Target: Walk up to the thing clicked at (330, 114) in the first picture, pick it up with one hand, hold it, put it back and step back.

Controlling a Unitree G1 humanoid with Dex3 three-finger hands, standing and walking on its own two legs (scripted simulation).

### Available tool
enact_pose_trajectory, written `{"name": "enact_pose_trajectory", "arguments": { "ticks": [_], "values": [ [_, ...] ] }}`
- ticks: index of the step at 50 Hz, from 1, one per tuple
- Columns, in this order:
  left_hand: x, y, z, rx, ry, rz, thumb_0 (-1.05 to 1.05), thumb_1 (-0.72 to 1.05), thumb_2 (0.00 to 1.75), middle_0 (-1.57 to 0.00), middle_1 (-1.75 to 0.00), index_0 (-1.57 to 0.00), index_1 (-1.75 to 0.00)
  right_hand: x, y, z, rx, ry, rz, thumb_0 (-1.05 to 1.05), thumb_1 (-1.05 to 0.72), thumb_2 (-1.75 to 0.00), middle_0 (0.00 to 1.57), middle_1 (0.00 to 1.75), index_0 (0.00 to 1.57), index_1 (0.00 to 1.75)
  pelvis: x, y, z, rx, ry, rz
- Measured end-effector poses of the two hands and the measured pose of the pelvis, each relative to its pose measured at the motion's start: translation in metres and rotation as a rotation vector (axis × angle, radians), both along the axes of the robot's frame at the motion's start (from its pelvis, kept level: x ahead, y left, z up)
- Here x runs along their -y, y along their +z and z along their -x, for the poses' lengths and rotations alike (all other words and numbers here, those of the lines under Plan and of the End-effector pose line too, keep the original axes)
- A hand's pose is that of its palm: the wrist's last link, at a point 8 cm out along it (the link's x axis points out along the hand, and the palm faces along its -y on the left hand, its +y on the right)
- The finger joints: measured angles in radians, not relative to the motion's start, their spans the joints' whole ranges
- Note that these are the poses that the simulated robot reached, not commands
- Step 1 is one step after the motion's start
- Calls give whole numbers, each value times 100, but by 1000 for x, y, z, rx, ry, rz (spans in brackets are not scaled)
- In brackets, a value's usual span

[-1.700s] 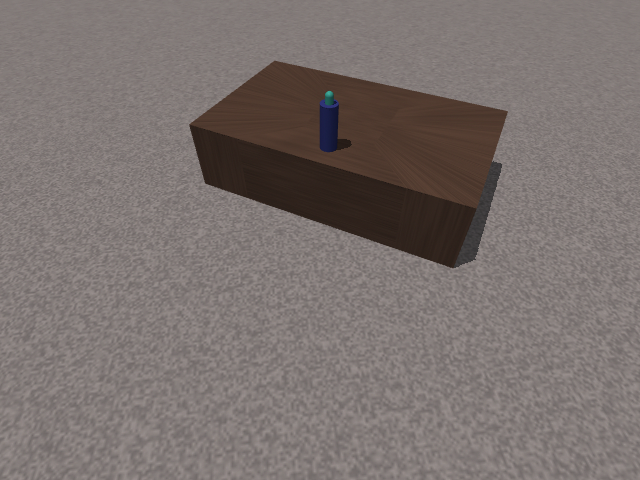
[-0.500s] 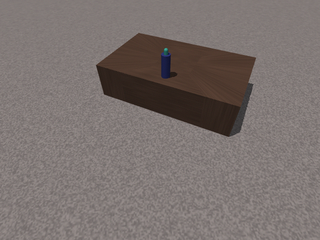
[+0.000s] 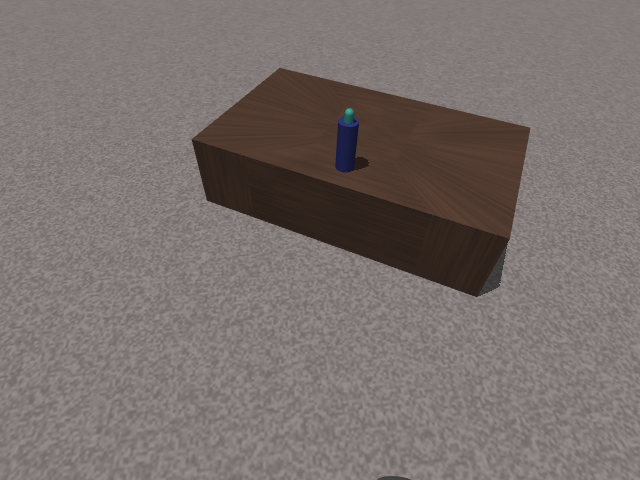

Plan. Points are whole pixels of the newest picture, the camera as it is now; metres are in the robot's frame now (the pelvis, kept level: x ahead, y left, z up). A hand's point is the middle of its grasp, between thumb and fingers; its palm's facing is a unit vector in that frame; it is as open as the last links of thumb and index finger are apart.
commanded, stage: walk up
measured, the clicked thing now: (347, 139) +1.27 -0.14 -0.32
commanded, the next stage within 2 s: none
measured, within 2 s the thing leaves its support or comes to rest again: neither
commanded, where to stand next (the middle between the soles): +0.64 +0.09 m, yaw -2 degrees
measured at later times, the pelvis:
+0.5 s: pelvis +0.20 +0.02 -0.01, yaw +1 degrees
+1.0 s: pelvis +0.39 +0.07 -0.02, yaw -1 degrees
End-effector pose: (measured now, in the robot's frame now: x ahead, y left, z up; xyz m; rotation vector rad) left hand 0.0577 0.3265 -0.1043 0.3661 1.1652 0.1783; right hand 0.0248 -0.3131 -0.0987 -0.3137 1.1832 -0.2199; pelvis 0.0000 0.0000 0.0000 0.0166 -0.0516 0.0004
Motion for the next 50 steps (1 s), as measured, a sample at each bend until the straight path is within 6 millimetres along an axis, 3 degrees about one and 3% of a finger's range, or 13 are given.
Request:
{"name": "enact_pose_trajectory", "arguments": {
  "ticks": [6,11,16,20,26,30,34,41,46,50],
  "values": [
    [13,11,-85,64,-55,-17,0,91,90,-20,-30,-21,-30,3,-21,-33,-27,-23,-40,1,-90,-90,20,30,21,30,4,-7,-54,1,-8,-11],
    [23,13,-140,166,-45,-49,0,91,90,-20,-30,-21,-30,10,-43,-86,-43,0,-53,1,-90,-90,20,30,21,30,15,-21,-97,15,7,12],
    [24,25,-154,161,-9,-42,0,91,90,-20,-30,-21,-30,7,-32,-155,13,52,-55,1,-90,-90,20,30,21,30,9,-8,-132,14,9,17],
    [11,25,-159,109,10,-39,0,90,90,-21,-30,-21,-30,2,-17,-204,53,86,-42,1,-90,-90,20,30,21,30,0,-2,-161,3,9,26],
    [-26,8,-176,43,49,-30,0,90,90,-21,-30,-21,-30,-15,-2,-269,61,122,9,1,-90,-90,20,30,21,30,-25,-8,-210,-9,19,48],
    [-58,-16,-201,-13,56,-28,0,90,90,-21,-30,-21,-30,-34,1,-310,97,119,57,1,-90,-90,20,30,21,30,-51,-20,-247,-10,13,24],
    [-71,-21,-240,-46,42,-18,1,91,90,-20,-30,-21,-30,-54,11,-329,127,82,62,1,-90,-90,20,30,21,30,-65,-15,-275,-8,3,30],
    [-71,-7,-317,-5,-13,14,1,91,90,-20,-30,-21,-30,-74,13,-343,61,45,37,1,-90,-90,20,30,21,30,-76,-2,-324,-13,-10,19],
    [-63,2,-374,37,-46,5,1,91,90,-20,-30,-21,-30,-73,-2,-355,16,18,5,1,-90,-90,20,30,21,30,-74,-4,-358,-7,-14,9],
    [-55,3,-416,102,-59,-30,0,91,90,-20,-30,-21,-30,-65,-27,-377,-4,5,-22,1,-90,-90,20,30,21,30,-65,-19,-390,-1,-12,5]
  ]
}}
